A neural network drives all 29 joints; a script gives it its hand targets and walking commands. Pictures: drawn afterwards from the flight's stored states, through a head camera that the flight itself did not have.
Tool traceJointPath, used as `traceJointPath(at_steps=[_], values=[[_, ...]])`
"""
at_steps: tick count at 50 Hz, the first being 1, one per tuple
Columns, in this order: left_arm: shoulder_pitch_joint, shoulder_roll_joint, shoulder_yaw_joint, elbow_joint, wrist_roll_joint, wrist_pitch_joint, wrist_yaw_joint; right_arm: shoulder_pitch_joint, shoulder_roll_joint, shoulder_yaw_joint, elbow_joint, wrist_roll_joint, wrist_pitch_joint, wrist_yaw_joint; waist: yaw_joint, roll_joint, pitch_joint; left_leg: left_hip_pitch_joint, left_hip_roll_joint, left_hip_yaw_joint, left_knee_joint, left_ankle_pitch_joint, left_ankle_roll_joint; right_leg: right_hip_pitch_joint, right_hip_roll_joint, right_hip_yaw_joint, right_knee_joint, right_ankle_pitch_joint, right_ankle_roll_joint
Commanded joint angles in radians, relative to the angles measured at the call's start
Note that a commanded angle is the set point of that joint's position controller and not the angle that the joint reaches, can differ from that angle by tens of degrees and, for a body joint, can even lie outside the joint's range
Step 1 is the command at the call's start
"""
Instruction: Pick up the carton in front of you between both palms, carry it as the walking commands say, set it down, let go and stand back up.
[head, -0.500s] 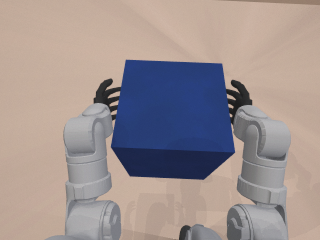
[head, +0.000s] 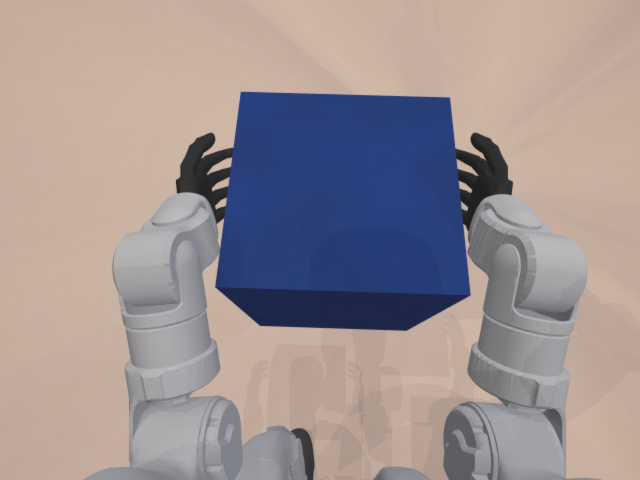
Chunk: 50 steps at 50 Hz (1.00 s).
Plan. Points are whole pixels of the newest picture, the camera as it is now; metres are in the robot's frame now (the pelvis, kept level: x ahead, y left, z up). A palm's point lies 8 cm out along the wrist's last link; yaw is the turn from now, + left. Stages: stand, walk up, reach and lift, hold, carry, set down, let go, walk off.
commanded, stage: carry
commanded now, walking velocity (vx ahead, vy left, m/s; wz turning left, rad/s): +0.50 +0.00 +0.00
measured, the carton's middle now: (338, 232) +0.37 -0.01 +0.07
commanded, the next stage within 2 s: none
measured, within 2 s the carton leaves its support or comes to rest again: neither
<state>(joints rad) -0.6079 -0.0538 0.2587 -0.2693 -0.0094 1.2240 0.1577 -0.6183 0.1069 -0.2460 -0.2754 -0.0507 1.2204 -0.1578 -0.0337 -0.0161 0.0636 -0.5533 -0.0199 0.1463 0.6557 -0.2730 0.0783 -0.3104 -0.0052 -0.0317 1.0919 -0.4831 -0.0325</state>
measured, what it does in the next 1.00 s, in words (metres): climbs: right foot, then left foot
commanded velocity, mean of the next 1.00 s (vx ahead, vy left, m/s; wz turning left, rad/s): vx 0.50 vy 0.00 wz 0.00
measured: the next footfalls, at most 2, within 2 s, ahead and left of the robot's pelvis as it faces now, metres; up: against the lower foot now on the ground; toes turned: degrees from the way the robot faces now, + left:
right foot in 0.36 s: +0.40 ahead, -0.11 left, +0.02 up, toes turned -5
left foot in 0.78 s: +0.65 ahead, +0.09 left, +0.04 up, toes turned +6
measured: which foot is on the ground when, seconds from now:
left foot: down 0.00-0.36, up 0.38-0.76, down 0.78-1.00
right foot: up 0.00-0.34, down 0.36-0.78, up 0.80-1.00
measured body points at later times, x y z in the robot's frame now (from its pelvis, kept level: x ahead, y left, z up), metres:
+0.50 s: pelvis +0.31 -0.04 +0.03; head +0.35 -0.03 +0.48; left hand +0.65 +0.15 +0.16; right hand +0.69 -0.15 +0.16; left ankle +0.20 +0.06 -0.58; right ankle +0.36 -0.10 -0.69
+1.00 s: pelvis +0.60 +0.01 +0.07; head +0.65 +0.01 +0.51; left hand +0.98 +0.13 +0.20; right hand +0.95 -0.17 +0.20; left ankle +0.61 +0.09 -0.67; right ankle +0.58 -0.11 -0.58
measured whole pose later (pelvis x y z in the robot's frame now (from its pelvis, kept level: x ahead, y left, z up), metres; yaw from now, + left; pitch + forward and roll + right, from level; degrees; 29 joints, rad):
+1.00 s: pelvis +0.60 +0.01 +0.07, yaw +0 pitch +5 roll -1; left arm -0.64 -0.10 0.30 -0.19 0.06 1.26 0.15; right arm -0.63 0.08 -0.27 -0.16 -0.01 1.23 -0.18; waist -0.09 0.01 0.01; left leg -0.35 0.00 0.11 0.49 -0.31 0.06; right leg -0.65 0.00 -0.03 1.19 -0.39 -0.04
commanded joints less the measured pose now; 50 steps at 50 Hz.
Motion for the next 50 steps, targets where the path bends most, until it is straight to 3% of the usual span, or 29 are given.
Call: traceJointPath(at_steps=[1, 2, 4, 9, 13, 15, 16, 17, 18, 19, 20, 21, 22, 23, 24, 26, 31, 36, 37, 38, 39, 40, 41, 42, 43, 44, 45, 47, 50], values=[[-0.618, -0.776, -0.660, -0.048, -0.239, 0.022, -0.099, -0.601, 0.744, 0.713, -0.046, 0.356, 0.024, 0.109, -0.067, 0.105, -0.607, 0.874, 0.330, -0.576, -0.198, 0.488, 0.201, -0.498, 0.018, 0.069, 0.367, 0.045, -0.019], [-0.620, -0.790, -0.648, -0.033, -0.216, 0.018, -0.097, -0.641, 0.784, 0.737, -0.056, 0.388, 0.019, 0.121, -0.055, 0.060, -0.573, 0.820, 0.311, -0.516, -0.207, 0.504, 0.169, -0.503, -0.001, 0.068, 0.302, 0.081, -0.024], [-0.614, -0.802, -0.636, -0.019, -0.184, 0.008, -0.093, -0.713, 0.831, 0.760, -0.080, 0.437, 0.006, 0.135, -0.032, 0.067, -0.569, 0.769, 0.294, -0.444, -0.245, 0.427, 0.137, -0.464, -0.020, 0.057, 0.195, 0.120, -0.023], [-0.591, -0.753, -0.619, 0.000, -0.141, 0.005, -0.074, -0.709, 0.792, 0.728, -0.056, 0.441, 0.009, 0.137, -0.038, 0.114, -0.521, 0.744, 0.281, -0.331, -0.295, 0.445, 0.160, -0.494, -0.026, -0.012, -0.050, 0.152, 0.003], [-0.594, -0.734, -0.619, 0.043, -0.149, 0.031, -0.075, -0.643, 0.755, 0.668, 0.051, 0.385, 0.033, 0.133, -0.031, 0.157, -0.446, 0.647, 0.231, -0.200, -0.307, 0.485, 0.116, -0.362, -0.002, -0.090, -0.318, 0.251, -0.001], [-0.613, -0.745, -0.622, 0.070, -0.167, 0.041, -0.082, -0.626, 0.749, 0.638, 0.099, 0.353, 0.042, 0.131, -0.010, 0.185, -0.421, 0.609, 0.215, -0.140, -0.269, 0.587, 0.079, -0.254, 0.028, -0.139, -0.429, 0.269, -0.018], [-0.625, -0.753, -0.623, 0.085, -0.180, 0.044, -0.087, -0.618, 0.746, 0.623, 0.120, 0.337, 0.045, 0.129, 0.013, 0.194, -0.431, 0.590, 0.213, -0.108, -0.199, 0.713, 0.059, -0.164, 0.062, -0.172, -0.466, 0.271, -0.029], [-0.631, -0.766, -0.625, 0.106, -0.193, 0.045, -0.091, -0.609, 0.743, 0.609, 0.137, 0.325, 0.048, 0.125, 0.056, 0.170, -0.468, 0.549, 0.196, -0.049, -0.063, 0.805, 0.027, -0.009, 0.101, -0.219, -0.539, 0.303, -0.041], [-0.625, -0.777, -0.622, 0.127, -0.203, 0.045, -0.095, -0.601, 0.740, 0.599, 0.149, 0.310, 0.051, 0.121, 0.100, 0.118, -0.544, 0.444, 0.164, -0.009, 0.117, 0.715, -0.009, 0.216, 0.079, -0.184, -0.561, 0.291, -0.054], [-0.608, -0.785, -0.612, 0.143, -0.211, 0.044, -0.099, -0.619, 0.737, 0.591, 0.151, 0.298, 0.054, 0.117, 0.136, -0.013, -0.591, 0.254, 0.117, -0.010, 0.356, 0.399, -0.043, 0.388, -0.127, 0.143, -0.608, 0.112, -0.092], [-0.648, -0.791, -0.626, 0.154, -0.220, 0.037, -0.099, -0.608, 0.747, 0.575, 0.150, 0.283, 0.057, 0.114, 0.106, -0.297, -0.640, -0.075, -0.050, -0.066, 0.597, -0.178, -0.072, 0.579, -0.347, 0.667, -0.750, 0.194, -0.237], [-0.666, -0.848, -0.640, 0.145, -0.248, 0.035, -0.107, -0.647, 0.756, 0.575, 0.142, 0.266, 0.053, 0.110, 0.107, -0.218, -0.594, -0.195, -0.020, -0.167, 0.758, -0.222, -0.042, 0.569, -0.349, 0.680, -0.737, 0.274, -0.285], [-0.716, -0.899, -0.668, 0.115, -0.285, 0.025, -0.118, -0.659, 0.778, 0.570, 0.136, 0.259, 0.045, 0.108, 0.123, -0.137, -0.559, -0.245, 0.009, -0.182, 0.800, -0.201, -0.023, 0.537, -0.319, 0.571, -0.685, 0.428, -0.278], [-0.771, -0.946, -0.693, 0.072, -0.321, 0.013, -0.128, -0.672, 0.802, 0.565, 0.123, 0.253, 0.032, 0.105, 0.117, -0.030, -0.545, -0.250, 0.036, -0.183, 0.778, -0.170, -0.019, 0.497, -0.301, 0.472, -0.657, 0.529, -0.256], [-0.810, -0.981, -0.720, 0.036, -0.352, 0.001, -0.134, -0.665, 0.818, 0.564, 0.120, 0.242, 0.021, 0.101, 0.107, 0.002, -0.538, -0.239, 0.058, -0.184, 0.715, -0.140, -0.018, 0.457, -0.283, 0.404, -0.665, 0.518, -0.222], [-0.841, -1.002, -0.746, -0.005, -0.382, -0.022, -0.138, -0.644, 0.824, 0.570, 0.107, 0.223, 0.000, 0.093, 0.092, -0.033, -0.551, -0.208, 0.072, -0.170, 0.626, -0.100, -0.026, 0.429, -0.268, 0.344, -0.703, 0.438, -0.198], [-0.735, -0.912, -0.744, -0.037, -0.367, -0.032, -0.128, -0.584, 0.759, 0.609, 0.042, 0.214, -0.022, 0.071, 0.112, -0.068, -0.521, -0.240, 0.078, -0.111, 0.326, -0.072, -0.054, 0.451, -0.244, 0.197, -0.717, 0.556, -0.218], [-0.646, -0.804, -0.706, -0.007, -0.321, -0.003, -0.111, -0.580, 0.687, 0.631, 0.016, 0.243, 0.010, 0.069, 0.106, -0.133, -0.471, -0.047, 0.014, 0.004, 0.016, 0.046, -0.033, 0.394, -0.183, 0.043, -0.669, 0.750, -0.147], [-0.632, -0.788, -0.694, 0.007, -0.308, 0.005, -0.108, -0.583, 0.679, 0.630, 0.024, 0.250, 0.018, 0.071, 0.084, -0.140, -0.478, 0.041, -0.019, 0.036, -0.043, 0.046, -0.021, 0.376, -0.173, 0.009, -0.610, 0.861, -0.125], [-0.625, -0.774, -0.683, 0.020, -0.297, 0.013, -0.106, -0.576, 0.677, 0.625, 0.041, 0.256, 0.026, 0.073, 0.040, -0.124, -0.511, 0.199, -0.058, 0.081, -0.125, 0.085, -0.010, 0.338, -0.154, -0.049, -0.492, 0.947, -0.095], [-0.621, -0.760, -0.670, 0.028, -0.283, 0.021, -0.104, -0.557, 0.674, 0.617, 0.067, 0.262, 0.033, 0.075, -0.004, -0.079, -0.586, 0.440, -0.042, 0.055, -0.151, 0.097, 0.004, 0.233, -0.134, -0.089, -0.345, 0.884, -0.054], [-0.629, -0.748, -0.656, 0.030, -0.272, 0.030, -0.103, -0.548, 0.668, 0.605, 0.080, 0.263, 0.037, 0.078, -0.045, 0.056, -0.670, 0.668, 0.162, -0.289, -0.185, -0.045, 0.074, 0.024, -0.084, -0.084, -0.116, 0.587, -0.005], [-0.632, -0.761, -0.641, 0.035, -0.265, 0.040, -0.102, -0.571, 0.664, 0.601, 0.096, 0.264, 0.035, 0.077, -0.060, 0.334, -0.705, 0.868, 0.370, -0.741, -0.277, 0.094, 0.222, -0.293, 0.075, -0.044, 0.118, 0.095, 0.023], [-0.673, -0.771, -0.633, 0.040, -0.254, 0.040, -0.098, -0.580, 0.696, 0.608, 0.094, 0.281, 0.039, 0.084, -0.060, 0.298, -0.656, 0.892, 0.376, -0.772, -0.271, 0.219, 0.258, -0.451, 0.076, 0.035, 0.304, -0.018, 0.008], [-0.677, -0.791, -0.620, 0.055, -0.240, 0.038, -0.096, -0.619, 0.737, 0.634, 0.075, 0.314, 0.038, 0.094, -0.071, 0.195, -0.616, 0.873, 0.357, -0.672, -0.219, 0.378, 0.246, -0.520, 0.037, 0.054, 0.362, -0.004, -0.008], [-0.676, -0.810, -0.611, 0.054, -0.227, 0.034, -0.095, -0.669, 0.784, 0.663, 0.051, 0.351, 0.033, 0.106, -0.070, 0.081, -0.590, 0.832, 0.339, -0.591, -0.201, 0.425, 0.211, -0.541, 0.004, 0.062, 0.328, 0.042, -0.016], [-0.673, -0.825, -0.602, 0.061, -0.209, 0.029, -0.094, -0.715, 0.826, 0.689, 0.029, 0.384, 0.025, 0.116, -0.053, 0.056, -0.570, 0.787, 0.320, -0.531, -0.218, 0.404, 0.176, -0.533, -0.016, 0.066, 0.266, 0.079, -0.020], [-0.663, -0.833, -0.597, 0.058, -0.184, 0.016, -0.090, -0.773, 0.870, 0.717, -0.006, 0.428, 0.008, 0.128, -0.026, 0.078, -0.567, 0.731, 0.303, -0.462, -0.258, 0.311, 0.145, -0.481, -0.031, 0.055, 0.165, 0.103, -0.020], [-0.642, -0.804, -0.600, 0.049, -0.157, 0.007, -0.080, -0.773, 0.848, 0.717, -0.021, 0.441, 0.002, 0.131, -0.030, 0.114, -0.540, 0.699, 0.295, -0.382, -0.297, 0.307, 0.164, -0.476, -0.029, 0.008, -0.001, 0.102, -0.003]])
